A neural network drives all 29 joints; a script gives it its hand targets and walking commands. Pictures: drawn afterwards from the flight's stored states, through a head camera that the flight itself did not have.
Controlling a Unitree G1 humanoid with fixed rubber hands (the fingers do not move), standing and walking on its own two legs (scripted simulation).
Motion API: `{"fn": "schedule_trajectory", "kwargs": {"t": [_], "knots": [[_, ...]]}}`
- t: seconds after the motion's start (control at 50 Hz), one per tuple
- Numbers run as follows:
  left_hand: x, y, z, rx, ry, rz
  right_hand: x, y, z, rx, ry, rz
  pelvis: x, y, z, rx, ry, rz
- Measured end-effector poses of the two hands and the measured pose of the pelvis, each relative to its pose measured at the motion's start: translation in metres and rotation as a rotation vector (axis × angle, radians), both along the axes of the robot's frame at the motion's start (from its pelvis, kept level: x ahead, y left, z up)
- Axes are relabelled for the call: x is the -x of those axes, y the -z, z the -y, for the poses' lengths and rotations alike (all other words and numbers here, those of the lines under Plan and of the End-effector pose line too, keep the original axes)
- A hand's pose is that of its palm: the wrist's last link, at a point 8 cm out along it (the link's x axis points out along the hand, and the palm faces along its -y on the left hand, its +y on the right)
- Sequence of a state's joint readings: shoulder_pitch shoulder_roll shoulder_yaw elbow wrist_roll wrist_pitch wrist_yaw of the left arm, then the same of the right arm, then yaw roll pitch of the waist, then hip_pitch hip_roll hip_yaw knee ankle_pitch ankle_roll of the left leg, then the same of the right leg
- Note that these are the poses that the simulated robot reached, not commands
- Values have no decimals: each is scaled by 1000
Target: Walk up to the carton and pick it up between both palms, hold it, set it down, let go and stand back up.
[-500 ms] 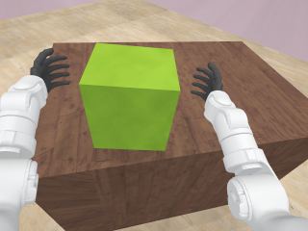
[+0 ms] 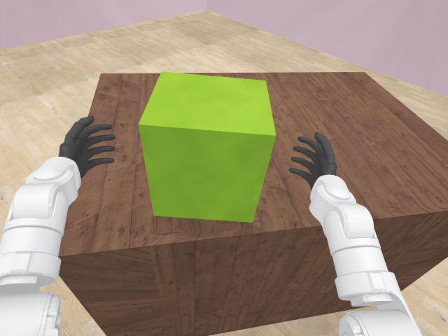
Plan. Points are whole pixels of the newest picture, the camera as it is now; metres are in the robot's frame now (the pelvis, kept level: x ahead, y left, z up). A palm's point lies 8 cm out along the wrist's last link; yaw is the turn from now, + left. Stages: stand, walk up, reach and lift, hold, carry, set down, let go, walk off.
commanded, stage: set down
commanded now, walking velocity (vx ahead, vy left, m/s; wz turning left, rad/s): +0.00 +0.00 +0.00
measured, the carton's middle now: (208, 149) +0.49 +0.03 +0.09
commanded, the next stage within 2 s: let go in 2.00 s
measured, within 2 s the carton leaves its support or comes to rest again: neither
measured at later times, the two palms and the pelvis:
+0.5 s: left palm (59, 258) +0.25 +0.26 +0.06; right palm (335, 245) +0.26 -0.18 +0.08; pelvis +0.00 +0.00 +0.00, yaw -1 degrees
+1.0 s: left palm (69, 266) +0.25 +0.25 +0.04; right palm (339, 253) +0.26 -0.20 +0.06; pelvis +0.04 +0.00 +0.00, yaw -2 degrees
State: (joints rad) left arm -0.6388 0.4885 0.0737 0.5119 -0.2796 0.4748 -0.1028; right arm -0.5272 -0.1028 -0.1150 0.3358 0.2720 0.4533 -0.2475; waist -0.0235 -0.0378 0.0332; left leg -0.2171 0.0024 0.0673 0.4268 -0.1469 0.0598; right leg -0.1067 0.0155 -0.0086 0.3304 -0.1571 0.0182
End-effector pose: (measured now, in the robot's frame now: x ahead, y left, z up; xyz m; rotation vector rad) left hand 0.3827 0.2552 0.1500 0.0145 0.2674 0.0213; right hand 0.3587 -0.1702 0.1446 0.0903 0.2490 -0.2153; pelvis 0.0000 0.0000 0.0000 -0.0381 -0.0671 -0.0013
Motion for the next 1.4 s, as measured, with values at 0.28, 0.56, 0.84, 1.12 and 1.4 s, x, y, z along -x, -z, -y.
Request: {"fn": "schedule_trajectory", "kwargs": {"t": [0.28, 0.56, 0.84, 1.12, 1.4], "knots": [[66, 37, -10, -75, -29, -13, 51, 47, -8, -19, -64, -50, -6, -2, 0, -6, 17, 67], [122, 73, -6, -10, -12, -5, 87, 51, 10, 31, -38, 30, 1, 3, 2, -14, 13, 0], [120, 70, -4, -43, -6, -45, 104, 83, 0, -23, -42, -142, -24, -2, 1, -17, 21, 47], [122, 106, 0, -40, -37, -75, 83, 94, 17, 25, -69, -153, -51, -4, 11, -26, 20, -30], [171, 129, 28, -88, -53, -236, 116, 133, 41, 27, -68, -203, -72, -5, 23, -28, -3, -48]]}}
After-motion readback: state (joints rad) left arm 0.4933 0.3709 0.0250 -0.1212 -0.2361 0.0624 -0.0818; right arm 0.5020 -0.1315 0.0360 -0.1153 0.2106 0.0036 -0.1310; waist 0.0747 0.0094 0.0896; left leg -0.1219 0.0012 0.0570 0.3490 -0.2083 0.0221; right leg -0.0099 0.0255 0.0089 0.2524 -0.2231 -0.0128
